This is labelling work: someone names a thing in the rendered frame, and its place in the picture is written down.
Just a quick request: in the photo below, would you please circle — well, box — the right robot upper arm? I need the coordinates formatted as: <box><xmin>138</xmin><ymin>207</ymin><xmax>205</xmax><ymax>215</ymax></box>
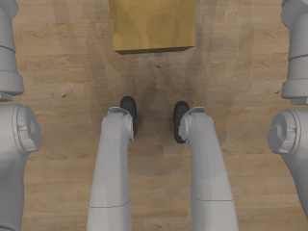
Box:
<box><xmin>267</xmin><ymin>109</ymin><xmax>308</xmax><ymax>219</ymax></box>

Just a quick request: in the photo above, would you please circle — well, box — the robot right shin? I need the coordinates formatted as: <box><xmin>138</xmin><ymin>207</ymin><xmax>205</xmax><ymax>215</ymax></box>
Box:
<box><xmin>178</xmin><ymin>107</ymin><xmax>214</xmax><ymax>139</ymax></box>

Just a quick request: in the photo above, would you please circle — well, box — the left robot forearm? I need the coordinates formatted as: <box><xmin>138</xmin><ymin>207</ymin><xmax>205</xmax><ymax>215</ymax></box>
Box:
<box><xmin>0</xmin><ymin>0</ymin><xmax>25</xmax><ymax>102</ymax></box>

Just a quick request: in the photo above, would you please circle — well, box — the left robot foot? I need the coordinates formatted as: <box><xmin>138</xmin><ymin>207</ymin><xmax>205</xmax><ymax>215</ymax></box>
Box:
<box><xmin>120</xmin><ymin>96</ymin><xmax>137</xmax><ymax>138</ymax></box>

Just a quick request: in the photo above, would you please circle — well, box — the carton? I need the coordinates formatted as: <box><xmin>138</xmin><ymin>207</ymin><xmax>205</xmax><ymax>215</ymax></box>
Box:
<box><xmin>109</xmin><ymin>0</ymin><xmax>195</xmax><ymax>55</ymax></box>

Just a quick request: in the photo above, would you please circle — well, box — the left robot upper arm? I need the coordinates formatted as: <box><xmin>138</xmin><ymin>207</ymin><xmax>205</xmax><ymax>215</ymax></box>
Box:
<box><xmin>0</xmin><ymin>103</ymin><xmax>42</xmax><ymax>231</ymax></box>

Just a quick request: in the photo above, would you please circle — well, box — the right robot forearm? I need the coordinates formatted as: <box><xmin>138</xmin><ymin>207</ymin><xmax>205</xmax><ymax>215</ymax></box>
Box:
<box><xmin>280</xmin><ymin>0</ymin><xmax>308</xmax><ymax>106</ymax></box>

